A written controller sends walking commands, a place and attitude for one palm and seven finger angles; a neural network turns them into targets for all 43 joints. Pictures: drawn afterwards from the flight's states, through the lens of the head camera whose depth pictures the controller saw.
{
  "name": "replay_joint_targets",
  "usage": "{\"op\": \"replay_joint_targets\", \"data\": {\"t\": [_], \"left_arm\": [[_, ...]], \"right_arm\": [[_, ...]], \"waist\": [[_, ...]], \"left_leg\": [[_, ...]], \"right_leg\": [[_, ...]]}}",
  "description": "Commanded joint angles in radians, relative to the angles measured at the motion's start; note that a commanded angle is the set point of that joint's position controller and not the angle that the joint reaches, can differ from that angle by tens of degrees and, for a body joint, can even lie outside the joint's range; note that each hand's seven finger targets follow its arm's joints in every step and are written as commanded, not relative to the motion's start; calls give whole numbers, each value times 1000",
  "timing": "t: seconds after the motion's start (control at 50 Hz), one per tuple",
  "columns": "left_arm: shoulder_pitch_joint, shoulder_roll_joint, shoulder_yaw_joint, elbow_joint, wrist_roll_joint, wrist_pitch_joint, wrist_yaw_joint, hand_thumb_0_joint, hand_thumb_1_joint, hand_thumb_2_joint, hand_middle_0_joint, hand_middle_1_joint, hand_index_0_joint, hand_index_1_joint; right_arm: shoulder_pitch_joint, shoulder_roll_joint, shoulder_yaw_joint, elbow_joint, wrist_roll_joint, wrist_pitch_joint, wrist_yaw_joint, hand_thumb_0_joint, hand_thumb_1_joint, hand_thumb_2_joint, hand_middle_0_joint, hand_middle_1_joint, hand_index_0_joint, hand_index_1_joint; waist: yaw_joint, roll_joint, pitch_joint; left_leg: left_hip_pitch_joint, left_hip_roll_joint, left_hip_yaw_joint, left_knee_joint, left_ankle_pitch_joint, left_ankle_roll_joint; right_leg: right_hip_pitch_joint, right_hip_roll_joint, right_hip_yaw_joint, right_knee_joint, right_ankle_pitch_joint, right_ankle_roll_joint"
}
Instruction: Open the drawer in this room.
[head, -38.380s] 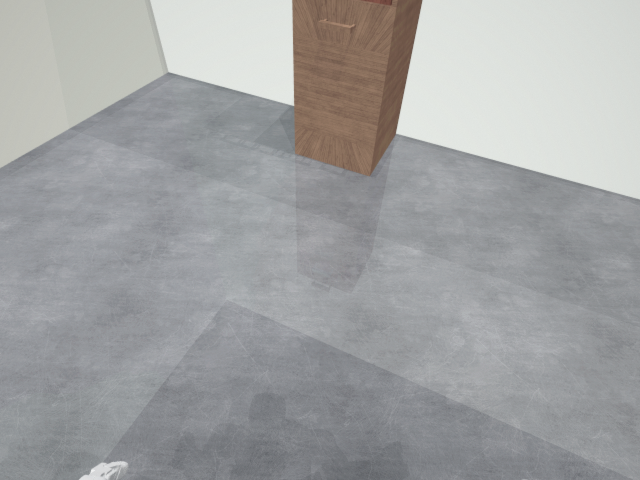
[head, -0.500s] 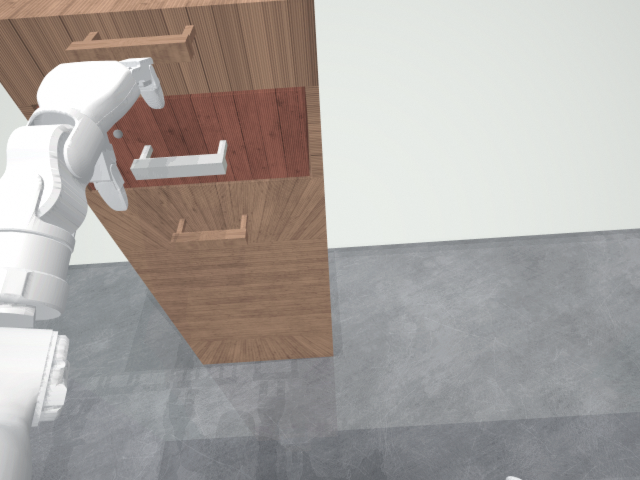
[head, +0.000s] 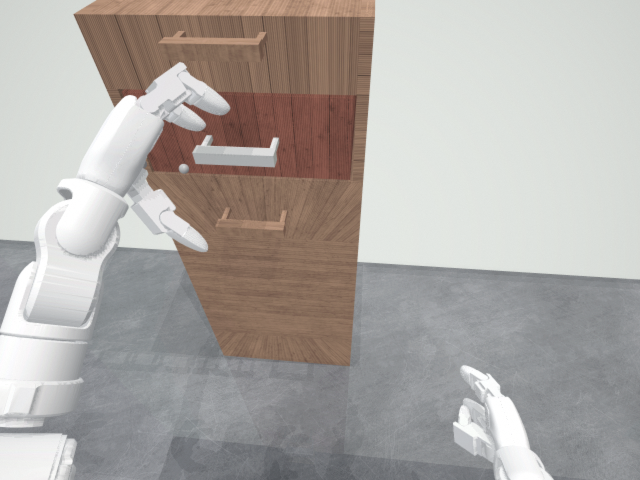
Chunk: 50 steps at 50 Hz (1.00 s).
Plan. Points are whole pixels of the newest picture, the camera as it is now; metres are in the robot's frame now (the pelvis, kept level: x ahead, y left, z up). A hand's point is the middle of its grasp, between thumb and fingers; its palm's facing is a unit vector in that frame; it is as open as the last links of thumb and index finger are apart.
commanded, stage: draw the hand back to the body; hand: left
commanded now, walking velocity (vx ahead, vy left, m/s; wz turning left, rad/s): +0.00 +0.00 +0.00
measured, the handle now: (238, 148) +0.59 +0.23 +0.10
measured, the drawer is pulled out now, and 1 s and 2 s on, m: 0.00 0.00 0.00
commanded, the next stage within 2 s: step back with the hand held close in 0.88 s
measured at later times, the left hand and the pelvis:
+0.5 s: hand (73, 206) +0.22 +0.21 +0.30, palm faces +0.48 -0.82 -0.31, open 10.3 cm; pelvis +0.02 -0.02 +0.00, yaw -2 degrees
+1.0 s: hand (39, 243) +0.20 +0.22 +0.29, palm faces +0.52 -0.80 -0.31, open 7.5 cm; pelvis +0.00 -0.01 +0.00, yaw -1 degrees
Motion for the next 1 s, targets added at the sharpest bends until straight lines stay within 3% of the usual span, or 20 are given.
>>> {"op": "replay_joint_targets", "data": {"t": [0.0,0.06,0.1,0.14,0.16,0.2,0.22,0.3,0.32,0.34,0.38,0.42,0.5,0.56,0.66,0.74,0.82,0.9,0.96,0.98], "left_arm": [[-296,275,457,-190,-261,-64,198,0,-255,405,-282,-1043,-282,-1043],[-109,109,368,-229,-311,-61,205,0,-150,450,-275,-975,-275,-975],[21,22,323,-262,-338,-61,202,0,-80,480,-270,-930,-270,-930],[63,3,295,-371,-352,-63,207,0,-10,510,-265,-885,-265,-885],[65,13,304,-430,-354,-70,213,0,25,525,-262,-863,-262,-863],[86,44,335,-532,-356,-88,228,0,95,555,-257,-817,-257,-817],[77,76,369,-616,-353,-101,240,0,130,570,-255,-795,-255,-795],[241,166,510,-725,-347,-134,274,0,270,630,-245,-705,-245,-705],[290,143,508,-735,-344,-140,274,0,305,645,-242,-683,-242,-683],[343,127,512,-733,-346,-143,276,0,340,660,-240,-660,-240,-660],[414,91,499,-735,-349,-140,272,0,410,690,-235,-615,-235,-615],[490,57,481,-698,-354,-135,266,0,480,720,-230,-570,-230,-570],[587,20,465,-699,-364,-122,253,0,620,780,-220,-480,-220,-480],[663,35,489,-801,-363,-128,253,0,725,825,-213,-413,-213,-413],[570,57,492,-863,-342,-135,278,0,900,900,-200,-300,-200,-300],[540,46,483,-825,-335,-128,291,0,900,900,-200,-300,-200,-300],[552,33,478,-757,-338,-115,290,0,900,900,-200,-300,-200,-300],[561,35,481,-749,-342,-112,284,0,900,900,-200,-300,-200,-300],[571,44,485,-817,-338,-121,284,0,900,900,-200,-300,-200,-300],[562,138,573,-814,-320,-157,291,0,900,900,-200,-300,-200,-300]], "right_arm": [[-45,-99,-50,-82,-28,-64,-14,0,-900,-900,200,300,200,300],[-61,-84,-43,-89,-22,-69,-2,0,-900,-900,200,300,200,300],[-78,-90,-47,-100,-17,-87,8,0,-900,-900,200,300,200,300],[-92,-100,-48,-111,-13,-104,14,0,-900,-900,200,300,200,300],[-96,-104,-52,-112,-14,-115,14,0,-900,-900,200,300,200,300],[-112,-106,-55,-105,-17,-138,9,0,-900,-900,200,300,200,300],[-113,-105,-59,-107,-24,-149,6,0,-900,-900,200,300,200,300],[-97,-98,-71,-73,-42,-175,-2,0,-900,-900,200,300,200,300],[-98,-90,-74,-70,-43,-181,-3,0,-900,-900,200,300,200,300],[-89,-85,-74,-67,-44,-183,-2,0,-900,-900,200,300,200,300],[-85,-82,-80,-62,-39,-188,1,0,-900,-900,200,300,200,300],[-78,-83,-82,-55,-34,-191,4,0,-900,-900,200,300,200,300],[-82,-87,-90,-64,-29,-189,1,0,-900,-900,200,300,200,300],[-81,-81,-91,-84,-34,-191,0,0,-900,-900,200,300,200,300],[-78,-69,-80,-74,-44,-209,-13,0,-900,-900,200,300,200,300],[-78,-64,-76,-61,-45,-217,-18,0,-900,-900,200,300,200,300],[-82,-64,-74,-57,-44,-214,-16,0,-900,-900,200,300,200,300],[-89,-66,-74,-58,-45,-211,-12,0,-900,-900,200,300,200,300],[-89,-64,-74,-66,-48,-213,-6,0,-900,-900,200,300,200,300],[-35,-115,-80,-109,-34,-191,-1,0,-900,-900,200,300,200,300]], "waist": [[-22,27,-317],[-30,93,-201],[-29,39,-151],[-32,11,-133],[-31,-21,-153],[-24,12,-171],[-19,25,-221],[4,16,-265],[3,43,-260],[3,11,-247],[-5,29,-204],[-15,8,-121],[-15,-46,-43],[0,-10,-93],[-12,19,-98],[-17,46,-64],[-12,-10,-42],[0,-2,-51],[8,22,-100],[-57,-30,-45]], "left_leg": [[123,28,45,-63,201,-5],[90,39,55,-89,162,-16],[84,44,63,-90,159,-6],[85,46,63,-94,153,5],[98,45,62,-92,165,10],[122,40,67,-84,179,16],[139,35,66,-83,194,16],[135,25,72,-57,248,12],[130,24,74,-54,257,8],[125,25,74,-54,271,8],[124,27,82,-48,270,6],[103,34,81,-51,228,5],[91,39,74,-48,170,14],[101,38,69,-50,163,14],[115,33,59,-42,133,10],[111,32,49,-46,93,5],[102,40,43,-60,100,6],[96,42,40,-67,111,8],[107,44,37,-69,139,5],[51,64,-6,-23,112,24]], "right_leg": [[119,2,9,-79,230,-12],[84,-2,6,-103,207,-5],[66,3,5,-122,211,1],[54,-1,12,-125,203,9],[60,0,12,-123,210,11],[60,-4,23,-126,219,11],[82,-9,27,-117,236,10],[125,-18,35,-100,314,9],[125,-22,40,-95,329,8],[125,-19,34,-93,345,9],[93,-18,37,-102,349,14],[49,-16,34,-125,293,20],[-9,-16,39,-152,211,24],[12,-20,42,-135,194,20],[-8,-21,47,-145,147,18],[-26,-23,47,-160,82,13],[-19,-20,35,-153,88,15],[1,-24,33,-146,103,13],[29,-26,29,-124,133,8],[-111,-77,154,-182,149,11]]}}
